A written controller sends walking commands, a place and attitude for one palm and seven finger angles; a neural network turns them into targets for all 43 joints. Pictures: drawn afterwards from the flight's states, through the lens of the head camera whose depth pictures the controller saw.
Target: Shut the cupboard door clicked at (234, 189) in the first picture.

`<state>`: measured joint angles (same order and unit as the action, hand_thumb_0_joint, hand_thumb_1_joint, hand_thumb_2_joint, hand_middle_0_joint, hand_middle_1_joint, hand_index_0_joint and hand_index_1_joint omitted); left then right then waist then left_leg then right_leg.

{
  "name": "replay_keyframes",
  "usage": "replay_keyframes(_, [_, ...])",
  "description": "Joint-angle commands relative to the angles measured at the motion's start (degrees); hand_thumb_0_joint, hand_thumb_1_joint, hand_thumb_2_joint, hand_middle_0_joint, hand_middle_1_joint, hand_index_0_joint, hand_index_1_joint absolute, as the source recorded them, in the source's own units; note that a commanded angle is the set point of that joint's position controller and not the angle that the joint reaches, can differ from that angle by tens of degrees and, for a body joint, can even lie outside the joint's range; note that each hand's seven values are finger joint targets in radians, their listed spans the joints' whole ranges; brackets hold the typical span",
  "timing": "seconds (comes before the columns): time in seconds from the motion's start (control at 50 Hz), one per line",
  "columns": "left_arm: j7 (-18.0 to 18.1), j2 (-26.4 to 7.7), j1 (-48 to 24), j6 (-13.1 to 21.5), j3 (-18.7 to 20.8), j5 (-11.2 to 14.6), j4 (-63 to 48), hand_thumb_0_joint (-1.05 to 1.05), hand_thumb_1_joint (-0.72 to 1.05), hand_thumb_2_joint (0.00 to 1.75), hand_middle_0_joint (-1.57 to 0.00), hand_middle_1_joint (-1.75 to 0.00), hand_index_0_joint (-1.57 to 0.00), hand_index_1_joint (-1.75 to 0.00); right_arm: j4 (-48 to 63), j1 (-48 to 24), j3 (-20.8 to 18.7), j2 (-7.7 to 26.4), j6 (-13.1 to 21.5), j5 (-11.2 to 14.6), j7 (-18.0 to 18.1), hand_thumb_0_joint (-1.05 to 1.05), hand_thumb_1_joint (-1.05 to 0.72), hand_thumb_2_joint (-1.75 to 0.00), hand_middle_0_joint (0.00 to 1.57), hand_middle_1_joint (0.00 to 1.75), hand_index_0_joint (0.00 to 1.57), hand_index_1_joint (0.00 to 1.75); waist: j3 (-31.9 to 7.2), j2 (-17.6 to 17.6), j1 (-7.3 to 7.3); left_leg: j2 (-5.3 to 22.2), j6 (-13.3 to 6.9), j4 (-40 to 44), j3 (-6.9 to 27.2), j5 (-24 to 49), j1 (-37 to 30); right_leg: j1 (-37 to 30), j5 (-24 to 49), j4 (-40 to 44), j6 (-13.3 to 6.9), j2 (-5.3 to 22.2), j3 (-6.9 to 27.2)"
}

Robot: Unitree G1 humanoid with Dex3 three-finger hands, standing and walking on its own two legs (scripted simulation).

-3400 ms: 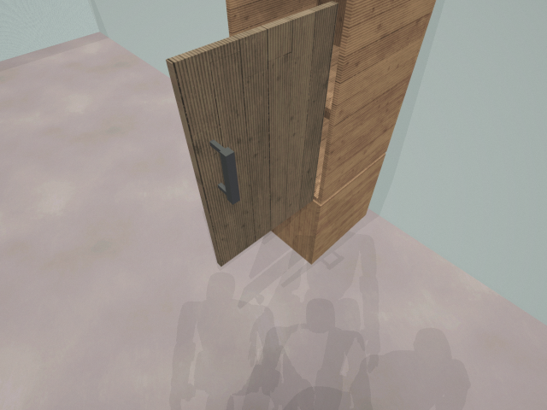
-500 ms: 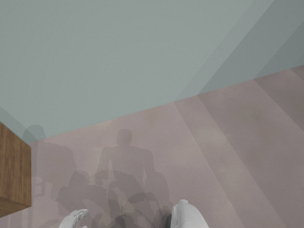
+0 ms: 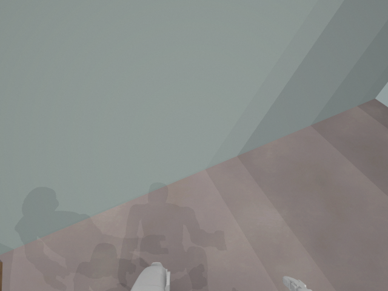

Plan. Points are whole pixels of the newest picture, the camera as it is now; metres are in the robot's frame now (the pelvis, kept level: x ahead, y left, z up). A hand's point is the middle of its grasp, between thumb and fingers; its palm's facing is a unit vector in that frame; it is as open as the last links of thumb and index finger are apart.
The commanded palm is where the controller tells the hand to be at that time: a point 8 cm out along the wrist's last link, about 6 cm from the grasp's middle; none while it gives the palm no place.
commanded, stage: walk to a spot facing it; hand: left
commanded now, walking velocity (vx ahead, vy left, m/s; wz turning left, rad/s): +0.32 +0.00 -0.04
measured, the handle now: out of the picture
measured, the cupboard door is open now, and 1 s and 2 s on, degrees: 88 88 88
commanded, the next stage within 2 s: turn to face it in 0.06 s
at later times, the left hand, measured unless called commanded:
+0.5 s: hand (128, 222) +0.30 +0.22 -0.17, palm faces +0.09 -0.97 -0.23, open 7.2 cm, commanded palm none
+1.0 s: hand (138, 245) +0.25 +0.18 -0.18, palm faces +0.45 -0.85 -0.26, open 7.3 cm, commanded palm none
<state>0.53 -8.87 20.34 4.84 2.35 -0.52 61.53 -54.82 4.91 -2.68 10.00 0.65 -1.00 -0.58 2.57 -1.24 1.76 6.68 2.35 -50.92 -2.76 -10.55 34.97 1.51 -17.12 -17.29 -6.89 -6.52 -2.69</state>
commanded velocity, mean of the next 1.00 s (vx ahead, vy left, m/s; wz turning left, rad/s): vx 0.03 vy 0.00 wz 0.50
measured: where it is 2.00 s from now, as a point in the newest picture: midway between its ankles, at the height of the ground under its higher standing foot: (217, 254)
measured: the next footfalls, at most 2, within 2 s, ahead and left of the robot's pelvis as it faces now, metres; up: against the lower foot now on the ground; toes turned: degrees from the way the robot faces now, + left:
left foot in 0.18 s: +0.22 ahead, +0.11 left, +0.00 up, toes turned +5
right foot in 0.60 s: +0.31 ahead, -0.12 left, +0.00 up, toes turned +5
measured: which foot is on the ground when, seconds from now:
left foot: up 0.00-0.16, down 0.18-0.60, up 0.62-1.00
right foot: down 0.00-0.16, up 0.18-0.58, down 0.60-1.00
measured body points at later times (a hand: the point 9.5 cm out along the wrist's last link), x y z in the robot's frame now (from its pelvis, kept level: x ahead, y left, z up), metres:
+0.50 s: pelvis +0.22 +0.01 +0.00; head +0.26 +0.02 +0.45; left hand +0.30 +0.27 -0.15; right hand +0.19 -0.24 -0.15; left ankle +0.18 +0.11 -0.74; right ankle +0.26 -0.14 -0.70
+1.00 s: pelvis +0.29 -0.03 -0.01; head +0.35 +0.00 +0.43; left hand +0.22 +0.22 -0.16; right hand +0.54 -0.21 -0.14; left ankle +0.27 +0.08 -0.73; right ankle +0.27 -0.12 -0.74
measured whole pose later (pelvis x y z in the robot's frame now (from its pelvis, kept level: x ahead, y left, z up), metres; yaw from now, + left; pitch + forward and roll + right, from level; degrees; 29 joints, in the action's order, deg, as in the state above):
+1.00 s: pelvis +0.29 -0.03 -0.01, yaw +26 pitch +1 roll +2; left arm 1.3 -13.1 13.2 0.2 3.4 -1.3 52.9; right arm -50.2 2.8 -4.0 15.0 -3.2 -1.0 -1.6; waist 6.8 2.4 0.7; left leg 1.7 1.5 -39.7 -7.5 -19.7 21.8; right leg 11.2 -25.3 -36.7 -0.9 8.4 -19.7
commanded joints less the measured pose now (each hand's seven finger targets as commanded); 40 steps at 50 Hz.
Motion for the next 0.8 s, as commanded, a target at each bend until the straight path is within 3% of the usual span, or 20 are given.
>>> replay_keyframes(0.0, [0.79,-6.11,7.12,0.89,0.6,-0.33,0.58,0.0,0.9,0.9,-0.2,-0.3,-0.2,-0.3,3.83,-5.19,-0.22,2.28,1.06,0.23,-0.69,0.0,-0.9,-0.9,0.2,0.3,0.2,0.3,3.98,5.72,0.21,-1.5,-1.15,5.69,-1.64,0.22,3.71,-5.77,43.43,2.49,-2.35,19.15,10.23])
replay_keyframes(0.06, [1.01,-7.21,7.84,0.85,0.73,-0.39,1.58,0.0,0.9,0.9,-0.2,-0.3,-0.2,-0.3,2.94,-4.24,-0.04,2.17,1.6,0.12,-0.3,0.0,-0.9,-0.9,0.2,0.3,0.2,0.3,2.57,6.2,-1.17,-6.35,-2.96,11.26,-5.65,-3.34,-5.35,-6.18,59.28,-3.07,-1.56,18.34,8.89])
replay_keyframes(0.08, [1.09,-7.55,7.61,0.88,0.86,-0.48,2.03,0.0,0.9,0.9,-0.2,-0.3,-0.2,-0.3,1.58,-1.16,-0.19,2.55,1.83,-0.04,0.08,0.0,-0.9,-0.9,0.2,0.3,0.2,0.3,0.67,5.51,-2.59,-8.0,-3.63,13.86,-6.98,-3.05,-11.15,-5.46,64.54,-7.08,-1.04,17.8,8.29])
replay_keyframes(0.1, [1.13,-8.15,6.27,0.96,0.95,-0.24,1.65,0.0,0.9,0.9,-0.2,-0.3,-0.2,-0.3,-0.48,5.84,-0.38,3.56,2.17,-0.27,0.7,0.0,-0.9,-0.9,0.2,0.3,0.2,0.3,-2.43,6.05,-5.94,-9.26,-4.71,18.12,-7.46,0.57,-19.38,-3.68,65.81,-13.83,0.4,16.05,6.3])
replay_keyframes(0.12, [1.1,-7.78,5.33,0.99,1.02,0.06,1.27,0.0,0.9,0.9,-0.2,-0.3,-0.2,-0.3,-3.21,14.34,-0.98,5.91,2.44,-0.65,1.28,0.0,-0.9,-0.9,0.2,0.3,0.2,0.3,-6.79,6.27,-9.33,-5.27,-6.84,20.67,-3.59,7.47,-34.59,5.93,57.23,-24.79,2.06,14.99,6.2])
replay_keyframes(0.14, [0.84,-4.86,7.38,0.94,0.58,0.84,0.21,0.0,0.9,0.9,-0.2,-0.3,-0.2,-0.3,-4.62,21.43,-2.15,11.5,2.73,-1.8,1.94,0.0,-0.9,-0.9,0.2,0.3,0.2,0.3,-13.53,-3.06,-10.57,10.36,-13.91,19.88,15.93,19.91,-48.65,21.28,30.46,-42.0,4.38,8.58,2.52])
replay_keyframes(0.16, [0.76,-2.7,6.92,1.5,-0.12,0.76,-1.25,0.0,0.9,0.9,-0.2,-0.3,-0.2,-0.3,-5.59,25.19,-2.17,13.16,2.18,-0.86,1.99,0.0,-0.9,-0.9,0.2,0.3,0.2,0.3,-15.2,-8.9,-9.4,21.45,-20.22,25.99,26.84,35.81,-48.6,27.36,-13.34,-58.86,4.36,3.85,1.29])
replay_keyframes(0.18, [1.27,-3.93,3.52,0.53,0.21,0.51,-2.16,0.0,0.9,0.9,-0.2,-0.3,-0.2,-0.3,-4.39,21.05,-1.57,11.95,1.91,0.01,2.4,0.0,-0.9,-0.9,0.2,0.3,0.2,0.3,-10.05,-5.43,-7.43,21.63,-20.58,28.78,27.7,32.15,-39.56,30.72,-13.02,-63.97,4.99,6.66,5.48])
replay_keyframes(0.22, [0.52,-2.71,-0.14,-0.64,0.68,-0.54,-2.56,0.0,0.9,0.9,-0.2,-0.3,-0.2,-0.3,-2.99,14.81,-0.15,6.28,2.74,-0.19,2.81,0.0,-0.9,-0.9,0.2,0.3,0.2,0.3,-0.81,-3.6,-4.02,14.92,-16.7,33.27,19.65,26.13,-26.07,31.41,-7.58,-60.78,6.68,10.47,4.94])
replay_keyframes(0.26, [0.04,0.31,2.12,-2.21,0.17,-0.96,-1.83,0.0,0.9,0.9,-0.2,-0.3,-0.2,-0.3,-3.47,12.54,0.69,4.53,3.54,-0.07,2.92,0.0,-0.9,-0.9,0.2,0.3,0.2,0.3,-1.79,-2.97,-0.66,9.37,-13.16,33.36,9.82,32.92,-22.02,26.28,-4.85,-49.9,8.05,11.77,3.27])
replay_keyframes(0.3, [0.21,0.53,2.75,-3.43,0.47,-0.96,-1.92,0.0,0.9,0.9,-0.2,-0.3,-0.2,-0.3,-3.04,11.93,0.12,4.78,3.14,-0.08,2.8,0.0,-0.9,-0.9,0.2,0.3,0.2,0.3,-3.71,-3.89,0.19,6.55,-11.87,32.26,5.95,35.19,-18.78,21.2,-2.8,-41.71,8.93,10.99,1.44])
replay_keyframes(0.46, [0.24,-4.52,-11.25,-4.81,1.57,-0.37,-8.84,0.0,0.9,0.9,-0.2,-0.3,-0.2,-0.3,-2.38,15.2,-1.35,9.48,0.16,-0.65,2.27,0.0,-0.9,-0.9,0.2,0.3,0.2,0.3,-3.03,-9.73,-2.45,5.49,-10.96,28.95,13.54,31.62,-21.36,21.14,-1.95,-27.75,9.89,7.91,-0.68])
replay_keyframes(0.52, [0.32,-5.94,-10.72,-4.27,1.87,0.1,-9.94,0.0,0.9,0.9,-0.2,-0.3,-0.2,-0.3,-1.32,13.72,-2.17,10.93,-0.88,-0.52,2.36,0.0,-0.9,-0.9,0.2,0.3,0.2,0.3,-4.16,-7.84,-1.14,4.58,-9.09,25.15,15.86,27.9,-20.92,13.79,1.69,-15.71,9.29,6.87,-0.85])
replay_keyframes(0.54, [0.44,-7.32,-8.7,-3.7,2.1,0.11,-9.78,0.0,0.9,0.9,-0.2,-0.3,-0.2,-0.3,-0.77,13.33,-2.29,10.5,-0.97,-0.1,2.17,0.0,-0.9,-0.9,0.2,0.3,0.2,0.3,-5.4,-5.46,0.07,2.39,-6.63,22.24,14.9,22.04,-17.93,6.24,9.4,-7.55,9.09,8.49,-0.1])
replay_keyframes(0.56, [1.02,-11.42,-5.73,-3.14,3.01,-0.26,-9.17,0.0,0.9,0.9,-0.2,-0.3,-0.2,-0.3,-0.06,14.08,-2.04,8.18,-0.78,0.56,1.66,0.0,-0.9,-0.9,0.2,0.3,0.2,0.3,-8.67,3.13,0.97,-1.36,-3.36,15.65,10.87,8.46,-7.1,-8.14,23.59,-6.56,6.65,17.8,7.49])
replay_keyframes(0.58, [1.6,-16.42,-1.62,-2.83,4.0,-0.86,-8.5,0.0,0.9,0.9,-0.2,-0.3,-0.2,-0.3,1.35,14.75,-1.87,5.68,-0.78,0.76,1.38,0.0,-0.9,-0.9,0.2,0.3,0.2,0.3,-11.65,15.97,2.51,-9.3,0.66,0.22,1.21,-23.0,0.98,-14.78,42.05,-6.62,-0.46,34.34,18.53])
replay_keyframes(0.6, [1.9,-15.88,-0.97,-2.91,3.4,-0.33,-8.46,0.0,0.9,0.9,-0.2,-0.3,-0.2,-0.3,1.32,13.29,-2.03,6.56,-1.19,0.2,1.81,0.0,-0.9,-0.9,0.2,0.3,0.2,0.3,-11.89,16.1,2.91,-6.69,0.74,-12.23,3.19,-29.28,1.11,-11.68,53.28,-8.14,-4.39,37.33,17.36])
replay_keyframes(0.62, [2.15,-13.98,-3.03,-3.07,3.01,-0.41,-9.23,0.0,0.9,0.9,-0.2,-0.3,-0.2,-0.3,1.27,11.76,-1.99,6.59,-1.68,0.35,1.7,0.0,-0.9,-0.9,0.2,0.3,0.2,0.3,-10.47,16.77,1.99,-4.97,1.13,-18.57,3.85,-26.2,1.86,-8.83,54.88,-8.89,-4.51,34.0,15.02])
replay_keyframes(0.68, [2.19,-10.64,-8.63,-3.61,1.98,-0.34,-11.17,0.0,0.9,0.9,-0.2,-0.3,-0.2,-0.3,1.37,9.17,-1.77,4.96,-3.46,0.4,0.11,0.0,-0.9,-0.9,0.2,0.3,0.2,0.3,-4.95,10.48,-1.46,-3.2,1.47,-19.02,2.01,-16.72,-0.84,0.92,44.54,-6.21,0.23,27.03,1.37])
replay_keyframes(0.78, [1.8,-10.7,-8.52,-3.29,2.16,-0.73,-11.65,0.0,0.9,0.9,-0.2,-0.3,-0.2,-0.3,2.93,5.79,-1.57,4.25,-4.31,0.14,-0.99,0.0,-0.9,-0.9,0.2,0.3,0.2,0.3,-2.39,11.48,-2.26,-3.55,1.61,-7.64,-1.69,-12.17,-4.64,3.83,40.33,-5.26,1.91,25.19,-5.74])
